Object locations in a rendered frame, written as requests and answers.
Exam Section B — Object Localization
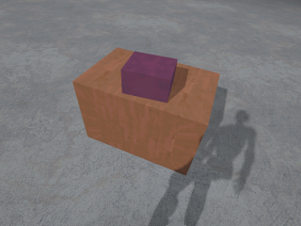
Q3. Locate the pedestal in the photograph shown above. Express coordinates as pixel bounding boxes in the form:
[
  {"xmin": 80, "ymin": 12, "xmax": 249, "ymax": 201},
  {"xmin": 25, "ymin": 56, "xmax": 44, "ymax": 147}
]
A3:
[{"xmin": 72, "ymin": 47, "xmax": 220, "ymax": 176}]

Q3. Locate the carton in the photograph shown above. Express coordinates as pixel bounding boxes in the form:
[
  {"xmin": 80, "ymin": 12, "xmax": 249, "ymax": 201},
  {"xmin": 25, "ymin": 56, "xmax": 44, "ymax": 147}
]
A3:
[{"xmin": 120, "ymin": 51, "xmax": 178, "ymax": 103}]

